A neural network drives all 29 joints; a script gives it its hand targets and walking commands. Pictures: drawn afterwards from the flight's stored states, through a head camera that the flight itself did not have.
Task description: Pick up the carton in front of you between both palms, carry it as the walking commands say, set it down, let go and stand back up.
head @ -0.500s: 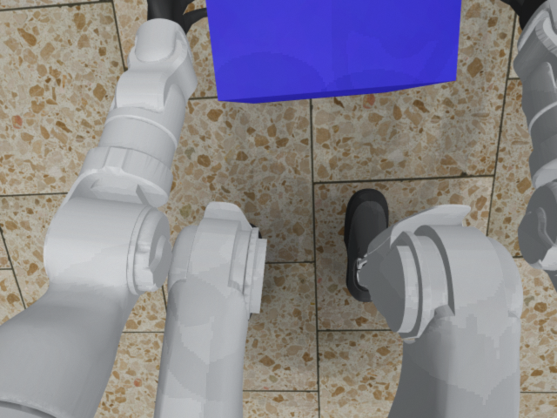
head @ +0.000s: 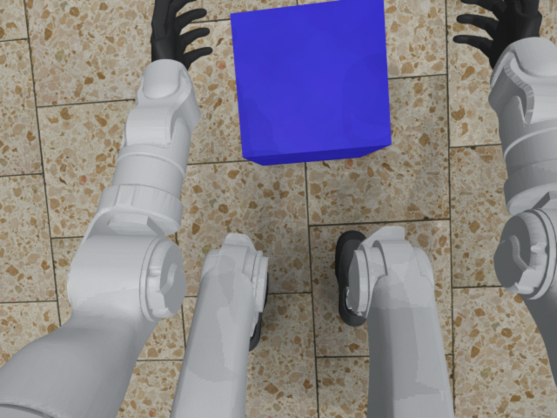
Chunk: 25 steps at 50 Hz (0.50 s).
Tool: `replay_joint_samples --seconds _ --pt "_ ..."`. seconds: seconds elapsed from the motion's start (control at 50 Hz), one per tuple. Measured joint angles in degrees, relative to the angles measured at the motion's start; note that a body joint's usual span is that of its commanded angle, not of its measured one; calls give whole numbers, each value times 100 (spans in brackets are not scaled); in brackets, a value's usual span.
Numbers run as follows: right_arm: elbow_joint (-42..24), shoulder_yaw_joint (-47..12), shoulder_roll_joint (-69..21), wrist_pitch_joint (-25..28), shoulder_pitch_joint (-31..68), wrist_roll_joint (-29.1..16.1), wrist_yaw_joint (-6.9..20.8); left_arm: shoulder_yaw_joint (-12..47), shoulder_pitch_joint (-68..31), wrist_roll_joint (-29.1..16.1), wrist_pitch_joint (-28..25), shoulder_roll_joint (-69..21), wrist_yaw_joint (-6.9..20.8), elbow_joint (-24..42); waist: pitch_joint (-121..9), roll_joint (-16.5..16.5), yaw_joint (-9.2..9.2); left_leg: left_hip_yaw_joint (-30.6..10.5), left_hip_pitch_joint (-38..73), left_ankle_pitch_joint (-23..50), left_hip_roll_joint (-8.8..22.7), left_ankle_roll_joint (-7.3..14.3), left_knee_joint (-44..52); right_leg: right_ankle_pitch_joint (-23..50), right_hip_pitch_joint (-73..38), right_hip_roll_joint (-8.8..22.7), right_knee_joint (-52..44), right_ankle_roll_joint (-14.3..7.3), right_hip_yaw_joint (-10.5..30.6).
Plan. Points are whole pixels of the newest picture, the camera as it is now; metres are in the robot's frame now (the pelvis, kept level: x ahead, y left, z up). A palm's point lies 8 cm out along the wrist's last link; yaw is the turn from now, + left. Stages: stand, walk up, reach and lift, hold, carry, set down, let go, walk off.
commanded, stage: set down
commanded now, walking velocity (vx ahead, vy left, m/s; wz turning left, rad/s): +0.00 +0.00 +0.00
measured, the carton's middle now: (308, 100) +0.53 -0.04 -0.33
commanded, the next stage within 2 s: let go in 0.60 s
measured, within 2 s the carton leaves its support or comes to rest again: neither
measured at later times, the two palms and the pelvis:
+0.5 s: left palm (80, 3) +0.52 +0.13 +0.03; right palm out of the picture +0.52 -0.27 +0.03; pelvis +0.03 -0.01 +0.14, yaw -2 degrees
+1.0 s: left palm out of the picture +0.44 +0.15 +0.14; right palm out of the picture +0.42 -0.28 +0.14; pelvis +0.08 -0.02 +0.26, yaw -4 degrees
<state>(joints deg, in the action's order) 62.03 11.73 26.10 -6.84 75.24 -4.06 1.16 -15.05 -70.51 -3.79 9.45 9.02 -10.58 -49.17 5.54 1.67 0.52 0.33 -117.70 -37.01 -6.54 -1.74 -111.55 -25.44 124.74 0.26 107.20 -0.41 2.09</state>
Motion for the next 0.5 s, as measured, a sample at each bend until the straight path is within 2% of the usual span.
replay_joint_samples --seconds 0.12,0.24,0.3,0.5 --pt "-649 -90 -60 -64 -431 -103 101 39 506 -8 -4 -98 7 581 -267 -87 -42 38 290 20 80 14 532 12 -245 -78 -470 8 62" --pt "-1260 36 -239 -329 -895 72 139 54 1104 22 190 -144 78 1226 -560 -132 -87 6 762 177 122 15 1292 107 -724 -104 -1175 -11 70" --pt "-1303 110 -281 -391 -1005 139 179 37 1245 31 231 -125 138 1323 -698 -153 -97 -30 1056 298 141 8 1719 193 -1035 -110 -1587 -23 58" --pt "-871 398 -456 -202 -1122 480 296 -184 1388 254 5 -221 381 894 -994 -235 -137 -127 1959 736 221 -16 3035 567 -1992 -146 -2897 -55 24"
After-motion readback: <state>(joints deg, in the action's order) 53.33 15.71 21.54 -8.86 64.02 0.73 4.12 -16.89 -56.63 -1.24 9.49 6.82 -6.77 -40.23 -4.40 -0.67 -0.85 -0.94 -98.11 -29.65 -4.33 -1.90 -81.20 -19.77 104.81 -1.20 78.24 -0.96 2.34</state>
